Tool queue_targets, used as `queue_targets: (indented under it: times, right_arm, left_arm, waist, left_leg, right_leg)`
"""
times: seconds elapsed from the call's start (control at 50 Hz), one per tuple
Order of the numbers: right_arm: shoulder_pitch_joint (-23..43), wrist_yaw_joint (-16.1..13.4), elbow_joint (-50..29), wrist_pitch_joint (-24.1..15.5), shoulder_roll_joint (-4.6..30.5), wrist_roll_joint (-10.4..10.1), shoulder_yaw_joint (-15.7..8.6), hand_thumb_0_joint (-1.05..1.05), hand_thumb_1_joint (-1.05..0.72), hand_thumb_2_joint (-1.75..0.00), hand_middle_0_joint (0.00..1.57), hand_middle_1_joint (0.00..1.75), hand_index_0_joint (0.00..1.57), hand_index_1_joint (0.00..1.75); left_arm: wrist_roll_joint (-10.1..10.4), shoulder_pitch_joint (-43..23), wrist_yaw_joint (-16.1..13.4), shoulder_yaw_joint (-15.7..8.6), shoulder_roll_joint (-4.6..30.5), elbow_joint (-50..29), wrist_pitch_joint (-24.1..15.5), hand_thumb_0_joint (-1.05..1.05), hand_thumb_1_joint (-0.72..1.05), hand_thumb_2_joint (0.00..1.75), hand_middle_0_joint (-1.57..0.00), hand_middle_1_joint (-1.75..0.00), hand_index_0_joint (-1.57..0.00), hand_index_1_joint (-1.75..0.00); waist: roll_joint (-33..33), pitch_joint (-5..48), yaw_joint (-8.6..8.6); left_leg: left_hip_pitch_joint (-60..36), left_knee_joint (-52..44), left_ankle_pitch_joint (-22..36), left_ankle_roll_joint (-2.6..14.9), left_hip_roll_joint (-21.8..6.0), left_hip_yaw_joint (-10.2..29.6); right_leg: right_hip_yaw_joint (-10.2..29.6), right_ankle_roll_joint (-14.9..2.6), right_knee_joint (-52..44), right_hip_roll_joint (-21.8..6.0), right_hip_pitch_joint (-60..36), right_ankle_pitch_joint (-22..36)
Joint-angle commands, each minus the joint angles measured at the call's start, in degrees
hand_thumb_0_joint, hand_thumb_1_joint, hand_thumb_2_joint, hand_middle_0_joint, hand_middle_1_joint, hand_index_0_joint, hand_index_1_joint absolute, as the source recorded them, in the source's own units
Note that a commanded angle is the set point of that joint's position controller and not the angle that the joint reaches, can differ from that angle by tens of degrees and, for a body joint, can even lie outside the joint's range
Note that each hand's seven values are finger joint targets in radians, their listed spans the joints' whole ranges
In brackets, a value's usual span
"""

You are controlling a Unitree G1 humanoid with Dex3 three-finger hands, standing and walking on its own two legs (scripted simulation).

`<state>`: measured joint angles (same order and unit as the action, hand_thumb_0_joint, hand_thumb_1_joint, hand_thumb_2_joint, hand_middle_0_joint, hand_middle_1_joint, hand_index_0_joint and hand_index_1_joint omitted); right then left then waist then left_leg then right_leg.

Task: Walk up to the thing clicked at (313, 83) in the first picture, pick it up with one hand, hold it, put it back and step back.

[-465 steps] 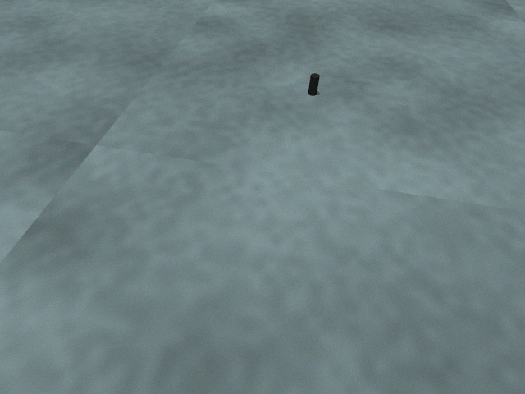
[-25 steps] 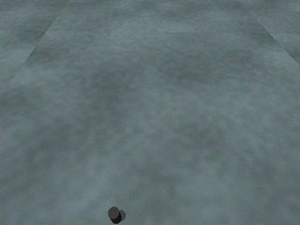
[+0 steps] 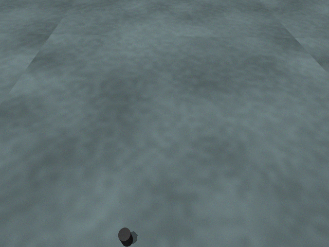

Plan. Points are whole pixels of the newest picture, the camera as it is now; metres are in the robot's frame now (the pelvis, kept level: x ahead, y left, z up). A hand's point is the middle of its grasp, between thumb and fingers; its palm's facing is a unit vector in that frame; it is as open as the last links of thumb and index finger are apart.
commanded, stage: stand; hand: left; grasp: from the side
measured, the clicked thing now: (126, 237) +0.30 +0.19 -0.72
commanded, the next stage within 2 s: go down in 0.02 s
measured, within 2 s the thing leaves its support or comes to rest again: neither
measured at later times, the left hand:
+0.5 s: hand out of the picture +0.15 +0.27 -0.19, palm faces +0.06 -0.95 -0.31, open 13.6 cm
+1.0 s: hand out of the picture +0.13 +0.30 -0.25, palm faces +0.10 -0.96 -0.27, open 17.1 cm
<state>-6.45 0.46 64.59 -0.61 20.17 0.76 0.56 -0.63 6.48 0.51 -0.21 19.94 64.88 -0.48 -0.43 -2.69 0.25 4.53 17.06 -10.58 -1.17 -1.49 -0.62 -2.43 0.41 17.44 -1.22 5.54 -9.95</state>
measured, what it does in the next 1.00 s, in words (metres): lowers itself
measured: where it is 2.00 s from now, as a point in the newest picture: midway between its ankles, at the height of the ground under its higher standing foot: outside the picture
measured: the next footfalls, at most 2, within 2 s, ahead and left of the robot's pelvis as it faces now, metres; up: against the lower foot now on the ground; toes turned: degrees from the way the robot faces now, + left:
none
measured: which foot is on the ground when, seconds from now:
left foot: down 0.00-1.00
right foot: down 0.00-1.00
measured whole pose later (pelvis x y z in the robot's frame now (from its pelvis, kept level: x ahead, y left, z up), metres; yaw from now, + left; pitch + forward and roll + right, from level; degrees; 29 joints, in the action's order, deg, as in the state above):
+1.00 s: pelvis -0.03 +0.01 -0.14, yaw +0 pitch +23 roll -2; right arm -7.5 -1.3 30.6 -8.3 14.2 -0.1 -1.1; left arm 1.5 13.8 12.3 -19.1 21.8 29.3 -0.7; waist 0.9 8.4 -0.4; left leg 65.1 77.0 -34.5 -0.3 -1.6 1.7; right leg -2.7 0.8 74.5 -2.3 64.4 -32.6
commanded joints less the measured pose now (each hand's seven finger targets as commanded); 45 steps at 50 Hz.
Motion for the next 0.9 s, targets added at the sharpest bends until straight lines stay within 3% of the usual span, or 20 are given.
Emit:
queue_targets:
  times: [0.0, 0.1, 0.12, 0.14, 0.16, 0.18, 0.22, 0.26, 0.32, 0.36, 0.44, 0.58, 0.7, 0.72, 0.74, 0.76, 0.8, 0.82, 0.86, 0.88]
  right_arm:
    - [1.89, -0.98, -3.19, -1.04, 12.33, -0.20, -2.42, 0.00, -0.90, -0.90, 0.20, 0.30, 0.20, 0.30]
    - [2.10, -0.97, -3.22, -1.07, 12.32, -0.23, -2.34, 0.00, -0.96, -0.91, 0.21, 0.30, 0.21, 0.30]
    - [1.00, -2.22, -19.48, -3.87, 2.77, -3.87, -0.52, 0.00, -0.99, -0.92, 0.20, 0.30, 0.20, 0.30]
    - [-1.80, -2.71, -16.28, -3.83, 4.22, -3.86, -0.70, 0.00, -0.98, -0.93, 0.20, 0.30, 0.20, 0.30]
    - [-3.71, -2.92, -15.38, -3.02, 5.79, -3.65, -1.25, 0.00, -0.99, -0.93, 0.20, 0.30, 0.20, 0.30]
    - [-4.20, -2.79, -16.99, -2.43, 5.97, -3.67, -2.00, 0.00, -0.98, -0.93, 0.20, 0.30, 0.20, 0.30]
    - [-6.10, -3.43, -19.65, -2.90, 6.07, -3.12, -3.81, 0.00, -0.97, -0.92, 0.20, 0.30, 0.20, 0.30]
    - [-7.51, -2.80, -21.16, -3.14, 5.40, -2.02, -4.63, 0.00, -0.96, -0.92, 0.20, 0.30, 0.20, 0.30]
    - [-7.77, -2.09, -25.02, -3.35, 4.49, -1.76, -5.56, 0.00, -0.94, -0.91, 0.20, 0.30, 0.20, 0.30]
    - [-6.87, -1.78, -26.77, -3.32, 4.14, -1.70, -5.39, 0.00, -0.92, -0.91, 0.20, 0.30, 0.20, 0.30]
    - [-4.72, -1.16, -31.72, -4.23, 3.47, -1.89, -5.90, 0.00, -0.91, -0.91, 0.20, 0.30, 0.20, 0.30]
    - [-5.44, -2.31, -36.02, -6.33, 3.39, -2.07, -6.51, 0.00, -0.90, -0.90, 0.20, 0.30, 0.20, 0.30]
    - [-5.01, -2.90, -38.17, -7.61, 3.71, -1.82, -6.82, 0.00, -0.91, -0.90, 0.20, 0.30, 0.20, 0.30]
    - [-4.94, -2.93, -38.04, -7.71, 3.87, -1.80, -6.76, 0.00, -0.91, -0.90, 0.20, 0.30, 0.20, 0.30]
    - [-4.97, -2.95, -38.42, -7.89, 3.62, -1.76, -6.57, 0.00, -0.90, -0.90, 0.20, 0.30, 0.20, 0.30]
    - [-4.97, -3.02, -38.69, -8.04, 3.31, -1.69, -6.42, 0.00, -0.90, -0.90, 0.20, 0.30, 0.20, 0.30]
    - [-4.33, -3.12, -38.70, -8.35, 3.49, -1.67, -6.29, 0.00, -0.90, -0.90, 0.20, 0.30, 0.20, 0.30]
    - [-3.78, -3.03, -39.27, -8.65, 2.67, -1.52, -5.80, 0.00, -0.92, -0.90, 0.20, 0.30, 0.20, 0.30]
    - [-3.58, -2.94, -39.25, -8.98, 3.25, -1.52, -5.93, 0.00, -0.92, -0.90, 0.20, 0.30, 0.20, 0.30]
    - [-3.44, -2.92, -39.82, -9.12, 2.93, -1.45, -5.80, 0.00, -0.93, -0.91, 0.20, 0.30, 0.20, 0.30]
  left_arm:
    - [0.17, -2.06, -0.96, -2.22, 12.44, -3.12, -1.23, 0.00, 0.90, 0.90, -0.20, -0.30, -0.20, -0.30]
    - [0.13, -1.73, -0.91, -2.22, 12.28, -2.95, -1.15, 0.00, 0.82, 0.82, -0.14, -0.22, -0.12, -0.22]
    - [2.95, -21.83, -1.82, -2.89, 3.45, -23.05, -6.47, 0.00, 0.74, 0.74, -0.06, -0.14, -0.04, -0.14]
    - [2.70, -28.94, -2.12, -3.94, 6.50, -20.30, -6.00, 0.00, 0.66, 0.66, 0.00, -0.06, -0.01, -0.06]
    - [1.87, -17.35, -2.36, -6.83, 9.67, -8.43, -3.26, 0.00, 0.58, 0.58, 0.00, -0.05, 0.00, -0.04]
    - [1.45, -12.82, -1.46, -7.87, 10.12, -5.50, -2.36, 0.00, 0.50, 0.50, 0.00, -0.07, -0.01, -0.05]
    - [-0.27, -17.39, -0.76, -11.66, 16.59, -11.02, -3.32, 0.00, 0.34, 0.34, 0.00, -0.09, -0.01, -0.07]
    - [-2.53, -8.14, 0.80, -12.43, 13.73, -4.14, -2.04, 0.00, 0.24, 0.24, -0.01, -0.09, -0.02, -0.07]
    - [-3.44, -4.69, 1.70, -15.88, 13.88, -7.86, -1.70, 0.00, 0.09, 0.21, -0.02, -0.11, -0.04, -0.09]
    - [-3.30, -6.04, 2.31, -15.13, 11.52, -8.36, -0.89, 0.00, 0.00, 0.22, -0.03, -0.14, -0.04, -0.13]
    - [-3.08, -3.02, 4.04, -17.86, 12.87, -13.52, -1.45, 0.00, -0.21, 0.19, -0.04, -0.14, -0.04, -0.13]
    - [-1.21, -1.85, 6.90, -18.86, 12.21, -31.86, -2.78, 0.00, -0.47, 0.08, -0.07, -0.13, -0.07, -0.12]
    - [-0.22, 6.04, 7.66, -20.56, 11.98, -39.93, -0.81, 0.00, -0.52, 0.04, -0.07, -0.09, -0.07, -0.09]
    - [-0.09, 7.85, 7.67, -22.37, 13.48, -40.18, -0.44, 0.00, -0.52, 0.04, -0.07, -0.08, -0.07, -0.07]
    - [0.32, 7.89, 8.11, -21.34, 12.72, -43.64, -0.30, 0.00, -0.53, 0.04, -0.07, -0.08, -0.07, -0.08]
    - [0.45, 9.26, 8.23, -20.46, 11.30, -43.34, 0.14, 0.00, -0.51, 0.04, -0.07, -0.08, -0.07, -0.08]
    - [0.87, 10.08, 8.31, -22.69, 13.18, -43.35, 0.23, 0.00, -0.52, 0.03, -0.06, -0.07, -0.07, -0.07]
    - [1.37, 7.90, 8.72, -21.38, 11.78, -46.23, -0.05, 0.00, -0.49, 0.04, -0.06, -0.07, -0.07, -0.06]
    - [1.75, 12.64, 8.95, -24.44, 13.33, -40.73, -0.13, 0.00, -0.52, 0.02, -0.07, -0.06, -0.07, -0.06]
    - [1.98, 11.54, 9.61, -23.06, 12.57, -42.61, -0.80, 0.00, -0.49, 0.05, -0.06, -0.08, -0.07, -0.07]
  waist:
    - [0.43, 4.04, -0.09]
    - [0.01, 3.36, 0.10]
    - [-1.27, -1.18, -7.18]
    - [0.81, 1.85, -5.35]
    - [2.90, 0.69, -4.40]
    - [4.55, 0.72, -2.59]
    - [3.39, 9.92, -1.36]
    - [1.89, 12.47, -1.00]
    - [-1.21, 19.08, 1.63]
    - [-2.06, 15.72, 0.67]
    - [-0.33, 16.98, 1.22]
    - [-2.87, 22.17, -0.93]
    - [-3.07, 25.79, -0.77]
    - [-3.54, 26.65, -0.34]
    - [-4.91, 27.93, -0.24]
    - [-3.88, 27.62, -1.11]
    - [-3.75, 25.84, -0.70]
    - [-4.17, 26.21, -0.83]
    - [-2.19, 25.14, -0.44]
    - [-2.68, 25.19, -0.99]
  left_leg:
    - [0.40, -2.16, 9.66, 1.84, -6.61, 4.82]
    - [0.93, -2.35, 8.48, 2.00, -6.51, 4.87]
    - [7.58, 1.74, -0.20, 1.64, 1.81, -2.41]
    - [7.59, 3.03, -1.12, 1.99, 1.94, -1.94]
    - [9.96, 4.55, -2.36, 2.26, 2.38, -2.02]
    - [12.03, 6.79, -1.10, 2.27, 2.01, -2.12]
    - [12.53, 9.90, 1.97, 2.19, 2.22, -1.83]
    - [17.22, 14.24, 3.61, 1.77, 2.39, -1.30]
    - [20.16, 18.87, 5.94, 1.32, 2.89, -1.32]
    - [24.84, 22.14, 4.04, 1.10, 2.63, -1.04]
    - [33.73, 28.95, -3.50, 1.36, 2.23, -0.46]
    - [36.35, 36.45, -4.56, 1.38, 0.71, 1.22]
    - [38.98, 40.18, -2.98, 1.14, 0.12, 2.49]
    - [39.06, 40.69, -2.98, 1.10, -0.09, 2.75]
    - [38.58, 41.60, -1.09, 0.98, -0.08, 2.66]
    - [39.00, 42.51, -0.93, 1.17, 0.06, 2.50]
    - [42.18, 43.77, -2.65, 1.20, 0.15, 2.61]
    - [43.30, 45.02, -2.95, 1.26, 0.28, 2.55]
    - [45.94, 46.75, -3.15, 1.49, 0.24, 2.84]
    - [47.30, 48.38, -3.38, 1.70, 0.57, 2.12]
  right_leg:
    - [5.33, -1.44, -2.28, -7.13, -1.03, 8.76]
    - [5.28, -1.35, -2.52, -7.13, -0.87, 7.94]
    - [1.19, -0.84, 1.01, 0.70, 12.50, 2.63]
    - [0.45, -0.69, 1.91, 0.59, 9.59, 0.94]
    - [-0.01, -1.04, 2.57, 0.83, 10.08, -1.22]
    - [-0.43, -0.90, 4.41, 1.16, 10.83, -1.32]
    - [0.39, -0.68, 7.88, 0.65, 9.66, 2.28]
    - [0.40, -1.09, 12.99, 0.62, 11.79, 4.45]
    - [0.80, -1.47, 18.14, 0.57, 11.30, 5.87]
    - [0.73, -1.74, 21.03, 0.82, 17.57, 3.31]
    - [0.50, -1.77, 27.26, 0.72, 25.64, -4.94]
    - [-0.04, -1.74, 36.80, 1.12, 36.26, -6.29]
    - [-0.32, -1.71, 41.59, 1.00, 39.98, -5.83]
    - [-0.29, -1.80, 42.36, 0.83, 40.33, -6.17]
    - [-0.25, -1.88, 43.27, 0.74, 40.97, -5.09]
    - [-0.37, -1.73, 43.35, 0.81, 41.51, -4.72]
    - [-0.28, -1.75, 44.57, 0.69, 43.29, -6.18]
    - [-0.27, -1.75, 45.33, 0.55, 44.10, -6.02]
    - [-0.45, -1.77, 47.22, 0.62, 45.92, -6.72]
    - [-0.09, -1.73, 47.74, 0.54, 47.15, -6.55]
